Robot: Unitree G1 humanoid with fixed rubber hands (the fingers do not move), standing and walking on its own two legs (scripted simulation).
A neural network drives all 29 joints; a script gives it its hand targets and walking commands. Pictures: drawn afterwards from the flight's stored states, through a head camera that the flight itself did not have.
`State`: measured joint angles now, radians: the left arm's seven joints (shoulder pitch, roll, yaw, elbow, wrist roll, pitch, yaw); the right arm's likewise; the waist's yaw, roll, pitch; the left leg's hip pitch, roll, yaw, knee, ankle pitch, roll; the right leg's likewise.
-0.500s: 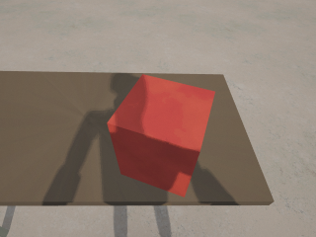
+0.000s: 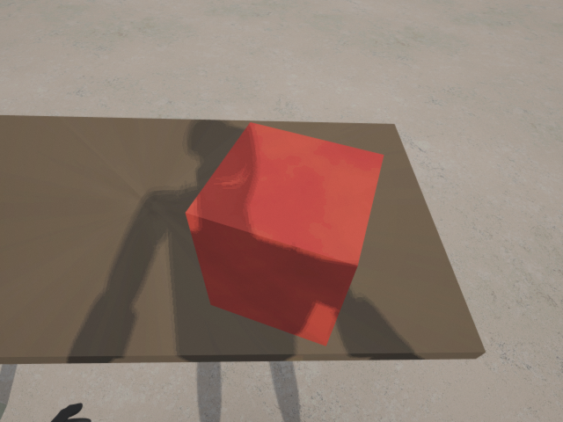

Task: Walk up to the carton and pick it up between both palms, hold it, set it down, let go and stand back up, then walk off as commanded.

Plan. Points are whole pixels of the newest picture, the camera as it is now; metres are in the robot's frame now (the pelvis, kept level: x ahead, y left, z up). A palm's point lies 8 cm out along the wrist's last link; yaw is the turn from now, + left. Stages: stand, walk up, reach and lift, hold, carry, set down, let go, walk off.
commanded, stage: reach and lift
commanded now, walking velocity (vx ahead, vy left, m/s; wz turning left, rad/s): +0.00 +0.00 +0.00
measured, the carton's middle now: (289, 236) +0.40 -0.01 +0.03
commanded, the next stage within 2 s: none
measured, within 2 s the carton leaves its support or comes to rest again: neither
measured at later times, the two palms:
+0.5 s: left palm (66, 403) +0.18 +0.29 -0.07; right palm out of the picture +0.15 -0.27 -0.06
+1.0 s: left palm (61, 406) +0.17 +0.28 -0.03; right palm out of the picture +0.14 -0.23 -0.02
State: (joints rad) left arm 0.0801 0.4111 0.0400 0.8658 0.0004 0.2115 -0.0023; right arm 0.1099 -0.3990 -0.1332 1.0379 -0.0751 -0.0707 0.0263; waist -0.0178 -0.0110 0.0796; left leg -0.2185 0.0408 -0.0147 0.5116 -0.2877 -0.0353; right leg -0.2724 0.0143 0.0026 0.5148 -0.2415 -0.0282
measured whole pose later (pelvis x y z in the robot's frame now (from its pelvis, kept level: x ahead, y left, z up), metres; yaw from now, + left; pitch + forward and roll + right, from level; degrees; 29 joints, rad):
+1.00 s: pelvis +0.01 +0.03 +0.01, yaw -2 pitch -6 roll -1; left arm 0.31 0.32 0.03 0.19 -0.09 0.32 -0.02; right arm 0.39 -0.17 -0.12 0.21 0.03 0.05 -0.06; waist 0.01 -0.01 0.11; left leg -0.01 0.03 0.05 0.36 -0.23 -0.01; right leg -0.06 0.00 0.05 0.31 -0.15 0.02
